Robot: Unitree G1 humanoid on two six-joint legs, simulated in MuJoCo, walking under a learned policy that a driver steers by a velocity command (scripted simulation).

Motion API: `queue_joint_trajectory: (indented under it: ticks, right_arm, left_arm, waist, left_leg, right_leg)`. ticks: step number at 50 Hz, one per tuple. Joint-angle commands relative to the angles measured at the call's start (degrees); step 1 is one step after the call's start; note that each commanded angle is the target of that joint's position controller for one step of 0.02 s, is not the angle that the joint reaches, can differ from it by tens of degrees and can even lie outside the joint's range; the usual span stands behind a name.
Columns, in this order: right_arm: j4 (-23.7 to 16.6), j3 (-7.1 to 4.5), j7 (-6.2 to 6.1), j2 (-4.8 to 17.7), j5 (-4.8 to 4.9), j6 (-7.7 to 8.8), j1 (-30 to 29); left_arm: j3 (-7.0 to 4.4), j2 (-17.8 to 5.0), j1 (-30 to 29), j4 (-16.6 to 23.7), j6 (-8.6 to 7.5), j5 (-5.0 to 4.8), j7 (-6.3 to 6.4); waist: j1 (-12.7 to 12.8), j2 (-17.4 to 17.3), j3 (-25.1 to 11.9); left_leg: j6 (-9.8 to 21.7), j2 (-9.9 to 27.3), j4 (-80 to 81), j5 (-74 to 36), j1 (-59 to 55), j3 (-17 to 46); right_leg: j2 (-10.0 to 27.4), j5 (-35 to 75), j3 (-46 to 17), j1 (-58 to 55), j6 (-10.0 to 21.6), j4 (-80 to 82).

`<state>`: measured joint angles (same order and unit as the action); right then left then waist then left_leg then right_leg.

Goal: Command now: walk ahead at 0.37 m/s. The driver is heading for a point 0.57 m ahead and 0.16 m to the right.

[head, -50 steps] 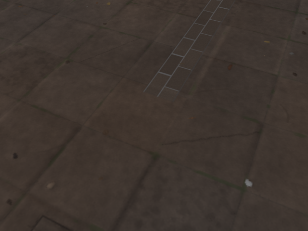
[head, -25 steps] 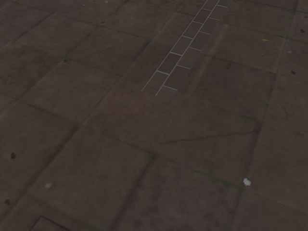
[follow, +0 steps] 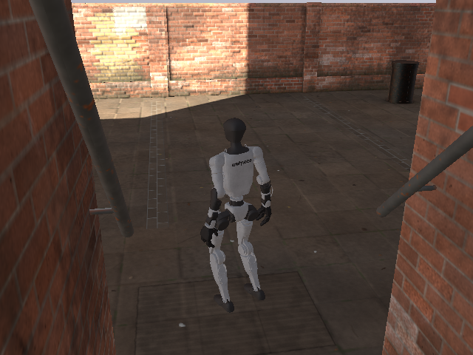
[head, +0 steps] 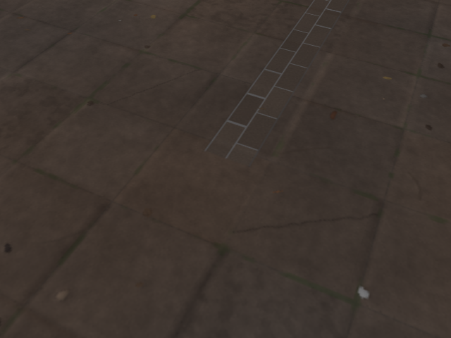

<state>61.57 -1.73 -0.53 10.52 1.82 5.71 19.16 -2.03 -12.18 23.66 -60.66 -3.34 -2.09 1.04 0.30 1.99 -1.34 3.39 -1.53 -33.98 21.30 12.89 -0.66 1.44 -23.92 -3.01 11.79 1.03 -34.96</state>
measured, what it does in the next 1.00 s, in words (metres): walks ahead, turning right: right foot, then left foot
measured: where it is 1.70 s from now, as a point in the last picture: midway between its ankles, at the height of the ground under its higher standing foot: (275, 328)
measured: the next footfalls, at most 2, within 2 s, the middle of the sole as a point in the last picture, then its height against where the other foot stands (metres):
right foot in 0.40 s outside the picture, level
left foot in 0.88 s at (244, 293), level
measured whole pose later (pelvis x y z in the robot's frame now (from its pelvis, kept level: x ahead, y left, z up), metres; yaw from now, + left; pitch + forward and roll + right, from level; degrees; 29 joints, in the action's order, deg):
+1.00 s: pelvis +0.50 -0.08 +0.00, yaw -23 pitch +2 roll +0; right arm 41.8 -1.1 0.5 13.2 -0.9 5.5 4.2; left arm -2.2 -15.7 17.7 -47.1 -0.7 -0.8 1.2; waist 1.9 1.0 2.2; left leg 1.8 -2.0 -27.6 4.8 25.0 -0.4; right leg -5.3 -32.4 -7.4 22.2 -1.1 -64.7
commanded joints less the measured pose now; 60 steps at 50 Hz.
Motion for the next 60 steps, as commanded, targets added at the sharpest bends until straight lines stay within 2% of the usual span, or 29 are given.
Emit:
queue_joint_trajectory:
  ticks: [1, 3, 5, 8, 11, 14, 16, 19, 20, 21, 22, 23, 25, 28, 31, 35, 40, 43, 44, 45, 46, 47, 48, 49, 51, 53, 55, 58, 60]
  right_arm:
    - [4.12, -3.92, 0.63, 14.97, 0.12, 1.27, 23.06]
    - [2.20, -1.77, 0.97, 8.42, -1.90, 1.81, 18.03]
    - [1.05, -0.77, 1.06, 6.61, -1.65, 1.12, 14.15]
    - [0.50, 0.54, 0.09, 3.62, -2.14, -0.41, 12.21]
    - [-1.79, 0.23, -1.17, 7.84, -2.40, -0.01, 7.26]
    - [-1.08, -0.81, -1.28, 11.26, -1.17, 0.65, 9.48]
    - [-1.42, -1.11, -1.16, 11.58, -1.15, 0.35, 9.26]
    - [-3.54, -1.56, -1.49, 13.08, -2.47, -1.65, 7.20]
    - [-5.52, -1.14, -1.52, 12.62, -3.05, -1.51, 6.83]
    - [-7.75, 1.93, 0.16, 2.26, -3.90, 0.26, 14.65]
    - [-8.34, 0.73, 0.99, 7.16, -1.53, 3.08, 8.35]
    - [-11.58, -0.37, 1.11, 10.98, 0.65, 4.38, 1.46]
    - [-12.77, -1.14, -0.20, 12.07, -0.71, 4.58, -2.17]
    - [-14.12, -1.77, -0.73, 10.46, -1.96, 1.98, -0.04]
    - [-17.74, -1.90, -1.26, 9.85, -3.37, 0.92, -7.28]
    - [-21.12, -1.28, -0.89, 8.07, -2.95, 1.40, -17.23]
    - [-23.66, -1.28, 0.78, 8.99, -2.74, 2.12, -21.23]
    - [-22.62, -1.90, 1.08, 10.93, -3.45, 2.97, -15.78]
    - [-21.94, -2.27, 0.85, 12.96, -4.39, 3.44, -10.84]
    - [-21.75, -2.74, 0.57, 16.30, -5.71, 3.27, -5.19]
    - [-20.45, -2.86, 0.86, 14.44, -4.07, 1.81, -1.16]
    - [-20.91, -2.34, 1.03, 11.98, -2.12, 0.66, -1.35]
    - [-21.62, -1.92, 0.80, 10.72, -1.66, -0.19, -5.50]
    - [-22.03, -0.98, 0.77, 9.12, -2.11, -0.81, -9.52]
    - [-21.74, -0.38, 1.18, 8.43, -3.28, -1.64, -14.82]
    - [-20.93, -0.90, 1.33, 9.33, -3.71, -2.01, -15.46]
    - [-19.78, -1.18, 1.01, 9.87, -3.27, -2.21, -13.56]
    - [-19.09, -0.95, 0.66, 9.81, -2.14, -2.95, -13.87]
    - [-17.67, 0.01, 0.85, 7.54, -2.53, -2.83, -11.07]
  left_arm:
    - [-0.06, -3.31, -12.78, 9.42, -3.48, 0.30, -0.27]
    - [-0.33, -4.58, -12.74, 9.52, -4.78, -0.52, -1.28]
    - [-0.54, -4.56, -14.57, 10.09, -4.76, -0.78, -1.88]
    - [-0.25, -2.06, -15.75, 11.16, -3.25, -0.29, -3.02]
    - [1.10, -0.06, -23.45, 15.24, -2.22, 0.62, -3.60]
    - [0.86, -2.50, -27.49, 17.99, -1.41, 0.48, -3.84]
    - [0.07, -4.65, -27.70, 19.13, -1.51, 0.62, -4.31]
    - [-3.41, -10.36, -10.52, 14.94, -1.05, 0.14, -4.76]
    - [-5.03, -14.16, -2.40, 13.35, -0.41, 0.13, -4.00]
    - [-5.53, -19.31, -0.75, 13.52, -0.46, 0.72, -3.83]
    - [-4.51, -14.42, 0.92, 13.02, -0.59, 1.17, -3.39]
    - [-3.85, -12.36, -3.08, 13.38, -1.22, 1.46, -3.19]
    - [-2.85, -9.72, -12.92, 16.44, -2.16, 1.82, -3.59]
    - [-2.43, -8.71, -15.26, 17.55, -2.23, 1.77, -3.20]
    - [-2.94, -10.77, -11.10, 17.09, -2.24, 1.55, -1.79]
    - [-3.25, -11.60, -6.12, 16.39, -1.39, 0.95, -0.56]
    - [-2.64, -9.91, -1.05, 14.32, 0.29, 1.05, 0.40]
    - [-2.41, -9.59, -3.44, 15.44, 1.08, 1.71, 1.03]
    - [-1.93, -8.46, -4.21, 16.51, 0.90, 2.11, 0.89]
    - [-1.18, -6.48, 0.47, 16.84, 0.31, 2.46, 0.61]
    - [-0.52, -6.30, 8.12, 15.28, 0.04, 1.77, 0.08]
    - [-1.69, -11.62, 7.38, 14.66, 0.55, 1.14, -0.20]
    - [-2.24, -12.66, 1.19, 15.66, 1.64, 0.64, 0.07]
    - [-2.22, -11.73, -2.57, 16.32, 2.85, 1.02, 0.46]
    - [-1.82, -8.05, -2.94, 16.48, 4.81, 1.68, 1.02]
    - [-0.97, -4.96, -1.29, 15.60, 4.89, 2.13, 1.25]
    - [-0.84, -4.91, -2.29, 15.49, 4.45, 2.24, 1.25]
    - [-1.23, -5.70, -3.42, 15.08, 4.60, 2.56, 0.97]
    - [-1.50, -7.73, -6.10, 16.75, 4.70, 3.94, 1.14]
  waist:
    - [-10.45, -20.92, 5.98]
    - [-6.23, -9.54, 6.62]
    - [-4.44, -4.79, 7.68]
    - [-2.76, -6.77, 7.70]
    - [-2.39, -6.72, 9.40]
    - [-2.47, -7.33, 9.94]
    - [-1.13, -7.50, 8.23]
    - [8.01, -9.39, -3.64]
    - [11.08, -4.64, -7.67]
    - [3.76, 12.86, -17.67]
    - [7.46, 7.53, -20.02]
    - [6.39, 6.05, -8.86]
    - [0.83, -4.30, -1.88]
    - [-3.32, -1.14, 0.31]
    - [-1.73, -0.39, 2.84]
    - [2.15, 1.06, 3.32]
    - [4.18, 2.74, 0.06]
    - [0.51, 3.64, -2.86]
    - [-1.56, 2.34, -7.49]
    - [-1.36, -6.61, -15.45]
    - [-1.69, -18.01, -24.20]
    - [-2.20, -11.43, -23.19]
    - [-2.50, -7.12, -15.08]
    - [-1.49, -3.86, -9.45]
    - [2.12, -6.44, -3.02]
    - [2.49, -10.17, -3.13]
    - [1.58, -10.24, -6.18]
    - [2.38, -8.91, -5.90]
    - [1.78, -6.36, -2.73]
  left_leg:
    - [12.52, 19.60, 20.21, -6.62, -26.66, 35.08]
    - [12.61, 22.07, 18.76, -15.89, -28.10, 34.78]
    - [9.60, 19.90, 20.31, -23.79, -27.59, 22.88]
    - [5.16, 14.46, 24.24, -27.19, -19.65, 9.39]
    - [4.21, 10.91, 29.27, -23.76, -4.53, 0.62]
    - [4.46, 14.15, 30.75, -27.26, -7.58, -1.40]
    - [3.26, 15.45, 24.75, -44.31, -14.08, -3.62]
    - [0.20, 14.11, -1.91, -67.05, -14.78, -7.09]
    - [-1.66, 11.67, -19.16, -52.54, -0.57, -7.22]
    - [-4.85, -0.79, -43.54, 4.51, 22.55, -2.77]
    - [-2.69, -1.06, -51.16, 8.52, 28.59, 8.27]
    - [-0.97, 1.98, -50.57, 3.65, 33.58, 7.78]
    - [-0.64, 6.61, -42.05, -4.24, 26.62, 6.99]
    - [-2.41, 9.23, -33.44, -5.61, 19.43, 6.61]
    - [-5.40, 8.25, -22.69, -13.47, 21.40, 4.44]
    - [-6.00, 4.54, -2.99, -27.35, 19.51, 3.79]
    - [-4.34, 1.02, 5.40, -29.58, 15.60, 3.24]
    - [-0.94, 0.66, 11.90, -28.09, 9.39, 2.63]
    - [1.67, 4.92, 11.48, -42.26, -1.27, 4.91]
    - [8.95, 16.65, 4.75, -66.65, -21.09, 15.59]
    - [17.88, 27.20, 4.30, -70.04, -32.71, 29.17]
    - [16.67, 26.51, 6.20, -52.31, -29.45, 31.83]
    - [13.97, 23.51, 8.99, -40.36, -21.74, 27.94]
    - [12.14, 20.60, 12.01, -32.62, -12.78, 24.00]
    - [9.05, 14.50, 16.95, -25.63, 2.73, 15.94]
    - [8.81, 10.90, 17.89, -29.51, 7.78, 9.92]
    - [9.60, 11.75, 17.12, -29.45, 5.12, 9.94]
    - [7.61, 11.08, 16.59, -11.37, 7.23, 10.01]
    - [2.04, 8.39, 16.18, 3.69, 12.02, 9.58]
  right_leg:
    - [-4.60, 1.54, 5.39, 35.44, 0.61, -21.56]
    - [-0.60, -3.65, -1.55, 45.07, 2.83, -38.45]
    - [2.64, 3.23, -1.13, 48.93, 4.03, -38.85]
    - [3.74, 10.93, 1.70, 41.70, 3.03, -30.71]
    - [2.18, 23.01, 5.62, 26.32, 1.25, -11.57]
    - [0.92, 25.16, 6.54, 21.32, 2.92, -3.77]
    - [-1.19, 23.27, 7.97, 19.51, 5.46, -0.81]
    - [-6.92, 19.73, 10.20, -1.90, 9.29, -0.12]
    - [-0.97, 16.96, -1.01, -17.92, 11.85, 0.98]
    - [16.70, 3.49, -36.21, -37.09, 24.17, 8.03]
    - [17.46, -3.61, -48.03, -36.54, 23.37, 19.47]
    - [15.67, -0.26, -39.69, -28.18, 19.53, 20.85]
    - [10.97, 13.66, -26.20, -8.75, 16.64, 22.34]
    - [6.54, 18.87, -17.53, 3.29, 16.00, 24.91]
    - [4.58, 20.83, -13.76, 8.25, 16.00, 25.94]
    - [1.91, 21.97, -11.34, 6.71, 12.29, 23.04]
    - [3.78, 33.95, -13.52, -2.45, 9.12, 13.11]
    - [3.57, 41.91, -15.76, -8.22, 7.27, 3.42]
    - [0.74, 40.71, -14.35, -5.32, 5.32, -4.00]
    - [-4.07, 21.45, -11.52, 7.87, 2.07, -18.36]
    - [-9.16, -15.92, -8.15, 18.24, -1.17, -32.42]
    - [-5.75, -16.47, -10.10, 21.62, -1.88, -37.73]
    - [-4.26, -12.19, -8.04, 24.46, -3.22, -39.97]
    - [-2.26, -8.86, -6.08, 23.92, -3.92, -37.27]
    - [0.47, -4.77, -2.95, 15.40, -4.51, -25.74]
    - [-0.54, -2.45, 0.57, 7.39, -5.01, -15.69]
    - [-0.40, 2.64, 0.78, 3.99, -4.66, -8.63]
    - [-1.15, 13.35, 2.15, -3.04, -2.67, 3.41]
    - [2.70, 16.13, -2.43, -6.16, 0.04, 8.05]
